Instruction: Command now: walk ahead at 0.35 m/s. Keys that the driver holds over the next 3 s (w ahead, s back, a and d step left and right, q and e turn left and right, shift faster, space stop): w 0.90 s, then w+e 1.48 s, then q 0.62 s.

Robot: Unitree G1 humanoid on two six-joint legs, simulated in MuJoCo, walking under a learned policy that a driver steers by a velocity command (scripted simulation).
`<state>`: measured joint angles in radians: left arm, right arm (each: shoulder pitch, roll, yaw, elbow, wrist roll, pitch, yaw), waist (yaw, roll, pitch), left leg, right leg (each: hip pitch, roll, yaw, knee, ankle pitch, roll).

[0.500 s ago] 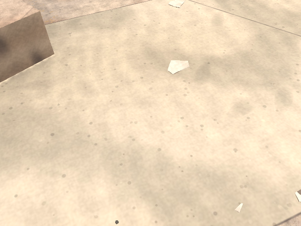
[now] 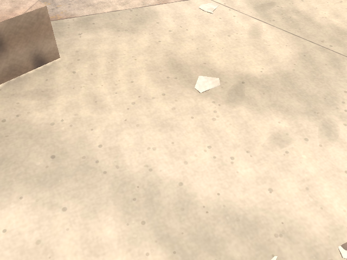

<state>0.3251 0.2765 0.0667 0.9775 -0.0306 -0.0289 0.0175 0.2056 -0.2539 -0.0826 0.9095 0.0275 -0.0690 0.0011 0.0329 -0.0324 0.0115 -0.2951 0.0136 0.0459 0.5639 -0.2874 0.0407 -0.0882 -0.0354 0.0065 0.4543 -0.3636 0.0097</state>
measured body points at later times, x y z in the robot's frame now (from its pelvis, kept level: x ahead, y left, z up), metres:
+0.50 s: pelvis +0.25 +0.00 -0.02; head +0.28 +0.00 +0.43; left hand +0.49 +0.21 -0.10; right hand +0.16 -0.27 -0.15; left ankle +0.03 +0.11 -0.73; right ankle +0.40 -0.10 -0.74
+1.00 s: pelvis +0.54 +0.01 +0.00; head +0.56 +0.02 +0.45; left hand +0.50 +0.28 -0.14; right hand +0.75 -0.22 -0.09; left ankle +0.70 +0.14 -0.72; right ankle +0.40 -0.11 -0.73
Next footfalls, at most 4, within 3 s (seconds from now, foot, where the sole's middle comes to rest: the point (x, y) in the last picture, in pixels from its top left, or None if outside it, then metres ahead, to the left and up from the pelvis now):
0.02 left None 0.06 0.11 -0.77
0.50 right None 0.44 -0.11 -0.77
1.02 left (146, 205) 0.74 0.14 -0.77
1.58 right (213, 163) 0.97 -0.16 -0.77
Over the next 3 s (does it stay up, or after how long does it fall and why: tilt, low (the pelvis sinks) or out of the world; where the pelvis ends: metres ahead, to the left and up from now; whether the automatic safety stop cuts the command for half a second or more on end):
stays up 1.36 -0.35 -0.01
